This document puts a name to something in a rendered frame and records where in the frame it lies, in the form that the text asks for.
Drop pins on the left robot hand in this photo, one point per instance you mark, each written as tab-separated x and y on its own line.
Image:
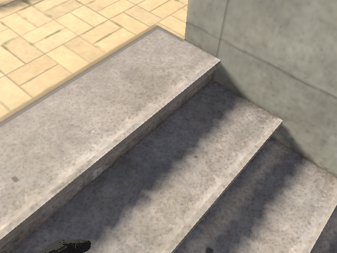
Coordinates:
68	246

